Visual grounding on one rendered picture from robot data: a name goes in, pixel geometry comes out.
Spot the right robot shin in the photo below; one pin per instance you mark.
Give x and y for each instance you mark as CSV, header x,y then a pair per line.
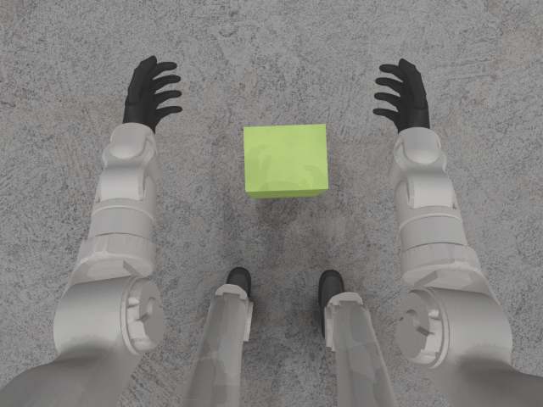
x,y
348,297

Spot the right robot upper arm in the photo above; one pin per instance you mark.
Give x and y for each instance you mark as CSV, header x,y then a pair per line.
x,y
462,342

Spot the robot right forearm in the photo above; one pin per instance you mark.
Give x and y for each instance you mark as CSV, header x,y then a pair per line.
x,y
434,245

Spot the left robot shin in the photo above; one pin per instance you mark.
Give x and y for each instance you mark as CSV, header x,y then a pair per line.
x,y
228,288

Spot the left robot upper arm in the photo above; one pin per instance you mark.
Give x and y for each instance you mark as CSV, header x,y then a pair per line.
x,y
102,330

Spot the robot left hand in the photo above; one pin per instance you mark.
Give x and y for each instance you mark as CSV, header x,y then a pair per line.
x,y
142,102

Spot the robot shin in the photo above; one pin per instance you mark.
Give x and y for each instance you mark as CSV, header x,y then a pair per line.
x,y
348,297
228,288

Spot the robot right hand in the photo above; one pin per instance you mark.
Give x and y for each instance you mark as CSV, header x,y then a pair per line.
x,y
412,104

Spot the robot left forearm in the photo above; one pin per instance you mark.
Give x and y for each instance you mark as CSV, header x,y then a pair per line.
x,y
123,215

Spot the carton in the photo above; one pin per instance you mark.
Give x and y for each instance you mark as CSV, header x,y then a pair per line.
x,y
285,161

